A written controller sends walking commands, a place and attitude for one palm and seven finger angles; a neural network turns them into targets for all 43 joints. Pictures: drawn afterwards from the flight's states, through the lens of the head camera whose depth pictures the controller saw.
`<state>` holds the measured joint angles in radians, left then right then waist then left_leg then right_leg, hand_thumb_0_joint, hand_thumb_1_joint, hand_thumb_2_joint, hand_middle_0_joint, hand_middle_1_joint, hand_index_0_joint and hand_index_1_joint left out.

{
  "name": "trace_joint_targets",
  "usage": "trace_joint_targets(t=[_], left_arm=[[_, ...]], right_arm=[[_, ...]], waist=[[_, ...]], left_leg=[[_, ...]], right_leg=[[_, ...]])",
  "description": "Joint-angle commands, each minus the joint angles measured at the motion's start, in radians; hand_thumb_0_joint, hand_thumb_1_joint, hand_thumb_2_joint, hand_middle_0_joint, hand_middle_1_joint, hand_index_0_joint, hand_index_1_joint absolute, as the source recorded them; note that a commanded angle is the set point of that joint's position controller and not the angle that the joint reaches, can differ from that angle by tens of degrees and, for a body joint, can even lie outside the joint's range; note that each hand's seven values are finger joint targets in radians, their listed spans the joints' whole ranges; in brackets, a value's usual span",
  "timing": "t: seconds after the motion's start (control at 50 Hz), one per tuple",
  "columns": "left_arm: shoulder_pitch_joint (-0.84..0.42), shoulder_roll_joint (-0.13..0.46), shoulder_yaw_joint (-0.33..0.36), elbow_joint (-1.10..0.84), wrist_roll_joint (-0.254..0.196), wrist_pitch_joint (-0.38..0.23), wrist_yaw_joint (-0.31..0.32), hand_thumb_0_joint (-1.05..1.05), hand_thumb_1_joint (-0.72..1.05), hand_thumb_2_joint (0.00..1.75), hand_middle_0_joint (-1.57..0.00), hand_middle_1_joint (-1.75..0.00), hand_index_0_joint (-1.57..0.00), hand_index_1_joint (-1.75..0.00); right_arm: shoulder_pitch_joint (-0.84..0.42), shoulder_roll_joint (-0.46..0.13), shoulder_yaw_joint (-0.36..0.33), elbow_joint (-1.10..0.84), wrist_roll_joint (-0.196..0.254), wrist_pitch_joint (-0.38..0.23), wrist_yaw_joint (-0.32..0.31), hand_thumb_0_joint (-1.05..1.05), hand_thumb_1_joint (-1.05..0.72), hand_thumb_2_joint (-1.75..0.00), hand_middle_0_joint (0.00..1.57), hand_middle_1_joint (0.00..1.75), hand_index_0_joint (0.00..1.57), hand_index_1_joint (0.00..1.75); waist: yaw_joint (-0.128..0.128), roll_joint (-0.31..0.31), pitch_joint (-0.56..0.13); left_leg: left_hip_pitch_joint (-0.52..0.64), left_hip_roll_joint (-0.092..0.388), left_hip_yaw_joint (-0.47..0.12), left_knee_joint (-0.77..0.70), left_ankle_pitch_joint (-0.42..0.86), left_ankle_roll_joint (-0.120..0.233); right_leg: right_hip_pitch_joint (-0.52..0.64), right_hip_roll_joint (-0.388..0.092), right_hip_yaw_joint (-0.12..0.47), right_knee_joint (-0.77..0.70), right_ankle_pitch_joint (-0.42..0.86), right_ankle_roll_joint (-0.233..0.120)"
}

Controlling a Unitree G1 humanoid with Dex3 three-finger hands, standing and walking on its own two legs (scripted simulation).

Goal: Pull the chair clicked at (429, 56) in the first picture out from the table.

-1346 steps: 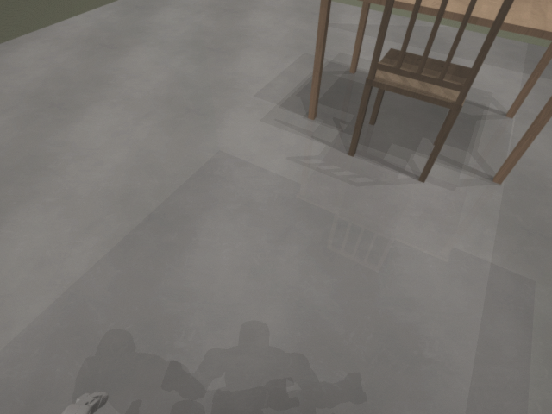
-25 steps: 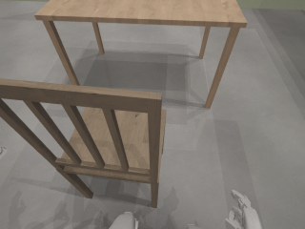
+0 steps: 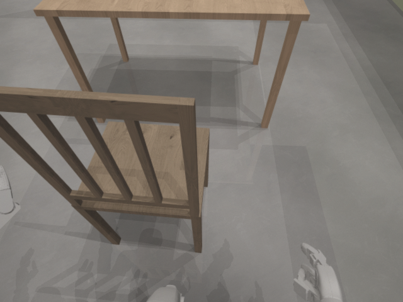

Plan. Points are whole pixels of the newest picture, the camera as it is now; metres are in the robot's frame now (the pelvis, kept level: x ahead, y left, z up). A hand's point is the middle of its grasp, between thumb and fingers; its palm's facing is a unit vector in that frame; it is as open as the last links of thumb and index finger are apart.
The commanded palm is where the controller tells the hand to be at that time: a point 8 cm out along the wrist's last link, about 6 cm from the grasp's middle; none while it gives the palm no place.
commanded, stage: stop stepping back and stand still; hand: left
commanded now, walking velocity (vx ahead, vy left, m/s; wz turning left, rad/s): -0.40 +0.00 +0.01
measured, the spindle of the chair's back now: (111, 165) +0.41 +0.26 -0.03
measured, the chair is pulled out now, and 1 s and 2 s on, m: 0.60 0.60 0.60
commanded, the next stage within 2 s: let the arm hang, fingers relaxed in 0.82 s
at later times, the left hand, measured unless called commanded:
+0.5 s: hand out of the picture +0.11 +0.26 +0.17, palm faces +0.48 -0.77 -0.41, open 7.4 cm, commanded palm +0.05 +0.30 +0.18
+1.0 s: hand out of the picture +0.10 +0.29 +0.08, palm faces +0.36 -0.82 -0.45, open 7.4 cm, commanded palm none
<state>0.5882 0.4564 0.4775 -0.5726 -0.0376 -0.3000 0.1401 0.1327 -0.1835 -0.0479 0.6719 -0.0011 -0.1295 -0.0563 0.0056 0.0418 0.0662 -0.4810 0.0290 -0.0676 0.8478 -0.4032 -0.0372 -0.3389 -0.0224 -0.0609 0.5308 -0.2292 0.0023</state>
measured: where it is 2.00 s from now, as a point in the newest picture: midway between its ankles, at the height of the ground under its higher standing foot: outside the picture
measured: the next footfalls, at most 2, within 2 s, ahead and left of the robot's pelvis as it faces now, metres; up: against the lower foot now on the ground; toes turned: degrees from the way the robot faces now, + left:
left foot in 0.10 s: +0.00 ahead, +0.12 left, +0.00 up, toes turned -1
right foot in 0.68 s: -0.06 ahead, -0.12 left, +0.00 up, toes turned +2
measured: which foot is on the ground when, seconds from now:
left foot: up 0.00-0.08, down 0.10-1.00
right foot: down 0.00-0.54, up 0.56-0.66, down 0.68-1.00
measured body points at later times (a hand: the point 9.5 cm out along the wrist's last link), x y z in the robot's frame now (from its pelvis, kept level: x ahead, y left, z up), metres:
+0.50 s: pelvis -0.09 +0.00 +0.00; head -0.11 +0.00 +0.45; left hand +0.08 +0.30 +0.19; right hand +0.06 -0.26 -0.09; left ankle -0.04 +0.12 -0.73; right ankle -0.01 -0.13 -0.73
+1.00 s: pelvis -0.11 +0.01 +0.00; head -0.12 +0.00 +0.45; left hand +0.08 +0.33 +0.11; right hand +0.06 -0.22 -0.10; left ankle -0.04 +0.12 -0.73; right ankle -0.10 -0.12 -0.73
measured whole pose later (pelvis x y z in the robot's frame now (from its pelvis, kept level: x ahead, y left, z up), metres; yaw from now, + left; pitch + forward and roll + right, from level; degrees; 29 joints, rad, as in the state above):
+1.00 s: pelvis -0.11 +0.01 +0.00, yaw +3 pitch +0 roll +0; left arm 0.36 0.35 0.27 -0.07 0.02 -0.10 0.07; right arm 0.21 -0.23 -0.02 0.74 -0.01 -0.10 -0.02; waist 0.01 0.05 -0.05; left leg -0.36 -0.04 -0.04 0.53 -0.17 0.02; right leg -0.25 -0.03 -0.01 0.55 -0.31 0.00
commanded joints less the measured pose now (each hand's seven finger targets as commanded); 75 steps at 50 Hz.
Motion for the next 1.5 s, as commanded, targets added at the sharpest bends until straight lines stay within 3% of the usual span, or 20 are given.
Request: trace_joint_targets(t=[0.0, 0.04, 0.08, 0.12, 0.22, 0.26, 0.32, 0.4, 0.44, 0.52, 0.62, 0.7, 0.78, 0.86, 0.88, 0.9, 0.92, 1.02, 1.2, 1.48], left_arm=[[0.044, 0.159, 0.163, -0.058, -0.007, -0.004, 0.058, 0.00, 0.90, 0.90, -0.20, -0.30, -0.20, -0.30], [0.018, 0.156, 0.137, -0.143, -0.013, -0.012, 0.062, 0.00, 0.90, 0.90, -0.20, -0.30, -0.20, -0.30], [0.069, 0.140, 0.120, -0.189, -0.025, -0.020, 0.048, 0.00, 0.90, 0.90, -0.20, -0.30, -0.20, -0.30], [0.049, 0.161, 0.126, -0.215, -0.027, 0.008, 0.043, 0.00, 0.90, 0.90, -0.20, -0.30, -0.20, -0.30], [-0.005, 0.160, 0.103, -0.211, -0.013, 0.030, 0.047, 0.00, 0.90, 0.90, -0.20, -0.30, -0.20, -0.30], [-0.044, 0.171, 0.107, -0.143, 0.001, 0.048, 0.051, 0.00, 0.90, 0.90, -0.20, -0.30, -0.20, -0.30], [-0.101, 0.145, 0.064, -0.046, 0.007, 0.063, 0.056, 0.00, 0.90, 0.90, -0.20, -0.30, -0.20, -0.30], [-0.156, 0.136, 0.038, -0.025, 0.004, 0.062, 0.051, 0.00, 0.90, 0.90, -0.20, -0.30, -0.20, -0.30], [-0.151, 0.133, 0.037, -0.036, 0.005, 0.063, 0.048, 0.00, 0.90, 0.90, -0.20, -0.30, -0.20, -0.30], [-0.156, 0.157, 0.070, -0.151, 0.027, 0.067, 0.040, 0.00, 0.90, 0.90, -0.20, -0.30, -0.20, -0.30], [0.003, 0.140, 0.077, -0.089, 0.005, 0.028, 0.022, 0.00, 0.90, 0.90, -0.20, -0.30, -0.20, -0.30], [-0.060, 0.112, 0.037, -0.030, -0.015, 0.041, 0.014, 0.00, 0.90, 0.90, -0.20, -0.30, -0.20, -0.30], [-0.200, 0.135, 0.029, -0.085, -0.006, 0.035, 0.034, 0.00, 0.90, 0.90, -0.20, -0.30, -0.20, -0.30], [-0.180, 0.136, 0.037, -0.103, 0.006, 0.034, 0.036, 0.00, 0.90, 0.90, -0.20, -0.30, -0.20, -0.30], [-0.178, 0.128, 0.034, -0.107, 0.013, 0.033, 0.038, 0.00, 0.90, 0.90, -0.20, -0.30, -0.20, -0.30], [-0.167, -0.128, -0.355, 0.700, 0.101, 0.220, -0.106, 0.00, 0.90, 0.90, -0.20, -0.30, -0.20, -0.30], [-0.131, -0.215, -0.345, 0.743, 0.077, 0.296, -0.128, 0.00, 0.90, 0.90, -0.20, -0.30, -0.20, -0.30], [-0.243, -0.158, -0.390, 0.980, 0.075, 0.303, -0.126, 0.00, 0.90, 0.90, -0.20, -0.30, -0.20, -0.30], [-0.213, -0.172, -0.424, 1.394, 0.056, 0.300, -0.109, 0.00, 0.90, 0.90, -0.20, -0.30, -0.20, -0.30], [-0.167, -0.190, -0.469, 1.593, 0.043, 0.301, -0.108, 0.00, 0.90, 0.90, -0.20, -0.30, -0.20, -0.30]], right_arm=[[-0.076, -0.078, -0.009, -0.170, 0.007, -0.021, -0.033, 0.00, -0.90, -0.90, 0.20, 0.30, 0.20, 0.30], [-0.049, -0.106, -0.020, -0.181, 0.010, -0.013, -0.043, 0.00, -0.90, -0.90, 0.20, 0.30, 0.20, 0.30], [-0.036, -0.140, -0.040, -0.203, 0.016, -0.029, -0.034, 0.00, -0.90, -0.90, 0.20, 0.30, 0.20, 0.30], [-0.036, -0.125, -0.029, -0.210, -0.003, -0.046, -0.022, 0.00, -0.90, -0.90, 0.20, 0.30, 0.20, 0.30], [0.011, -0.146, -0.016, -0.196, 0.025, -0.063, -0.010, 0.00, -0.90, -0.90, 0.20, 0.30, 0.20, 0.30], [0.022, -0.157, -0.021, -0.203, 0.026, -0.051, -0.023, 0.00, -0.90, -0.90, 0.20, 0.30, 0.20, 0.30], [0.032, -0.148, -0.008, -0.188, 0.010, -0.040, -0.028, 0.00, -0.90, -0.90, 0.20, 0.30, 0.20, 0.30], [0.024, -0.155, -0.002, -0.181, 0.010, -0.027, -0.025, 0.00, -0.90, -0.90, 0.20, 0.30, 0.20, 0.30], [0.032, -0.161, -0.006, -0.194, 0.016, -0.025, -0.027, 0.00, -0.90, -0.90, 0.20, 0.30, 0.20, 0.30], [-0.012, -0.147, -0.013, -0.233, 0.017, -0.032, -0.027, 0.00, -0.90, -0.90, 0.20, 0.30, 0.20, 0.30], [0.033, -0.135, -0.012, -0.207, 0.016, -0.068, -0.001, 0.00, -0.90, -0.90, 0.20, 0.30, 0.20, 0.30], [0.054, -0.155, -0.036, -0.183, 0.022, -0.053, -0.003, 0.00, -0.90, -0.90, 0.20, 0.30, 0.20, 0.30], [0.009, -0.151, -0.007, -0.168, 0.010, -0.067, -0.015, 0.00, -0.90, -0.90, 0.20, 0.30, 0.20, 0.30], [-0.017, -0.144, -0.005, -0.186, 0.022, -0.083, -0.028, 0.00, -0.90, -0.90, 0.20, 0.30, 0.20, 0.30], [-0.014, -0.137, 0.001, -0.189, 0.019, -0.085, -0.028, 0.00, -0.90, -0.90, 0.20, 0.30, 0.20, 0.30], [-0.005, -0.260, -0.033, 0.049, -0.013, -0.046, 0.064, 0.00, -0.90, -0.90, 0.20, 0.30, 0.20, 0.30], [0.070, -0.144, -0.009, 0.063, -0.012, 0.027, 0.060, 0.00, -0.90, -0.90, 0.20, 0.30, 0.20, 0.30], [0.078, -0.151, 0.006, 0.044, -0.029, 0.091, 0.056, 0.00, -0.90, -0.90, 0.20, 0.30, 0.20, 0.30], [0.146, -0.104, 0.023, 0.209, -0.024, 0.107, 0.034, 0.00, -0.90, -0.90, 0.20, 0.30, 0.20, 0.30], [0.278, -0.082, 0.028, 0.345, -0.013, 0.123, 0.025, 0.00, -0.90, -0.90, 0.20, 0.30, 0.20, 0.30]], waist=[[-0.015, -0.215, -0.192], [-0.017, -0.178, -0.193], [-0.003, 0.092, -0.219], [-0.014, 0.284, -0.211], [-0.021, 0.109, -0.170], [-0.015, 0.012, -0.094], [-0.031, -0.107, -0.055], [-0.036, -0.178, -0.082], [-0.034, -0.154, -0.046], [-0.011, 0.304, -0.026], [-0.006, 0.105, -0.060], [-0.036, -0.207, -0.073], [-0.040, -0.064, -0.055], [-0.015, 0.170, -0.023], [-0.012, 0.173, -0.022], [-0.041, 0.088, 0.059], [-0.018, 0.059, -0.044], [-0.006, -0.251, -0.122], [-0.001, 0.154, -0.111], [-0.012, -0.043, 0.025]], left_leg=[[0.060, -0.008, 0.008, -0.177, -0.034, 0.021], [0.173, 0.017, 0.021, -0.423, 0.231, 0.043], [0.248, 0.233, -0.152, -0.497, 0.529, 0.119], [0.147, 0.287, -0.208, -0.526, 0.487, 0.170], [0.096, 0.103, -0.053, -0.394, 0.019, 0.081], [0.039, 0.027, 0.006, -0.374, -0.245, 0.057], [0.179, -0.041, 0.039, -0.160, -0.087, 0.053], [0.259, -0.038, 0.029, -0.161, -0.059, 0.071], [0.229, -0.016, -0.013, -0.286, -0.110, 0.084], [-0.251, 0.170, -0.299, -0.751, -0.556, 0.159], [0.021, 0.063, -0.096, -0.440, -0.112, 0.098], [0.199, -0.025, 0.005, -0.174, 0.000, 0.051], [0.275, 0.020, -0.061, -0.385, 0.107, 0.079], [0.115, 0.113, -0.196, -0.659, -0.215, 0.106], [0.058, 0.117, -0.209, -0.681, -0.251, 0.110], [0.007, 0.086, -0.224, -0.489, 0.087, 0.111], [0.057, 0.095, -0.153, -0.489, 0.159, 0.109], [0.120, 0.019, -0.119, -0.380, 0.205, 0.097], [0.233, 0.036, -0.116, -0.448, 0.283, 0.092], [0.211, 0.030, -0.092, -0.458, 0.148, 0.088]], right_leg=[[0.142, -0.241, 0.130, -0.092, 0.420, -0.125], [0.132, -0.177, 0.088, -0.022, 0.328, -0.064], [0.037, -0.053, 0.044, 0.129, -0.031, 0.002], [0.030, -0.032, 0.059, 0.258, -0.288, 0.024], [0.223, -0.043, 0.068, -0.130, -0.008, 0.008], [0.091, -0.062, 0.161, -0.200, -0.381, -0.011], [-0.123, -0.154, 0.278, -0.321, -0.484, -0.070], [-0.162, -0.185, 0.215, -0.307, -0.500, -0.075], [-0.136, -0.151, 0.180, -0.257, -0.495, -0.062], [0.250, 0.058, -0.006, 0.329, -0.219, 0.022], [0.208, 0.003, 0.024, -0.166, -0.110, -0.029], [-0.050, -0.163, 0.317, -0.311, -0.366, -0.124], [-0.016, -0.104, 0.190, -0.203, -0.173, -0.072], [0.151, 0.006, 0.098, -0.105, -0.156, -0.006], [0.208, 0.013, 0.086, -0.093, -0.123, -0.001], [0.010, 0.000, 0.052, 0.074, -0.014, -0.016], [0.045, -0.010, 0.051, 0.053, -0.075, -0.009], [0.104, -0.074, 0.134, -0.079, -0.029, -0.058], [0.148, -0.049, 0.108, -0.116, 0.044, -0.052], [0.079, -0.061, 0.124, -0.192, -0.079, -0.073]])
